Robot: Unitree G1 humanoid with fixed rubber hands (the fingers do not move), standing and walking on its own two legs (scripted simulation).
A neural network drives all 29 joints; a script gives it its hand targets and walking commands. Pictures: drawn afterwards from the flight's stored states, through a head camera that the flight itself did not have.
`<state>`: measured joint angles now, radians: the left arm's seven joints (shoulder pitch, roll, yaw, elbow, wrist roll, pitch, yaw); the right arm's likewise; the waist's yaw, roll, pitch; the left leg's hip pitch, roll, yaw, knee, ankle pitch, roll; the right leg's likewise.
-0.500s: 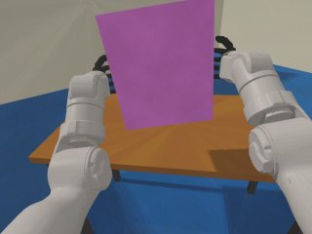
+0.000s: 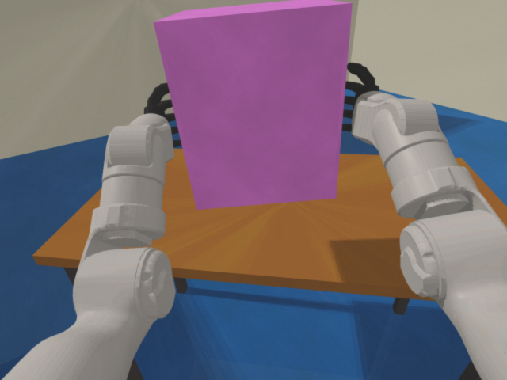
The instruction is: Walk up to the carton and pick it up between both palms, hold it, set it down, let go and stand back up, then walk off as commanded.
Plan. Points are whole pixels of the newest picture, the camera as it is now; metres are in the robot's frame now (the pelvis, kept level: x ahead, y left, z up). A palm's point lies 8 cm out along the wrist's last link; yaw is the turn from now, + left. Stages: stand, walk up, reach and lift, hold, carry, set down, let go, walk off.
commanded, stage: set down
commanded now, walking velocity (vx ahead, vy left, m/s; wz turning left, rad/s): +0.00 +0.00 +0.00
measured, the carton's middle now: (257, 101) +0.43 -0.02 +0.33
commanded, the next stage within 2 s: none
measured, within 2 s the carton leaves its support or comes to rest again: neither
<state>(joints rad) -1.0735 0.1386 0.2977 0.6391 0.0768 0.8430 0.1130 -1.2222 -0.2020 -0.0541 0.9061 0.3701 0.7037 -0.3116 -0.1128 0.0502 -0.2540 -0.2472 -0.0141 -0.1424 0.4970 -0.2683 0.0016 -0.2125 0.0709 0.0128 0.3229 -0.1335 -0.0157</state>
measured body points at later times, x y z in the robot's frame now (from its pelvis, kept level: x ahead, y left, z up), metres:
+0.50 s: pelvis +0.01 -0.01 +0.00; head -0.06 -0.02 +0.45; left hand +0.43 +0.10 +0.26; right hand +0.42 -0.20 +0.29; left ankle -0.01 +0.12 -0.74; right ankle +0.02 -0.11 -0.74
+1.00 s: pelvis +0.01 -0.03 +0.00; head -0.03 -0.04 +0.45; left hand +0.45 +0.09 +0.24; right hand +0.44 -0.21 +0.26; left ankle -0.01 +0.12 -0.74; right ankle +0.02 -0.11 -0.74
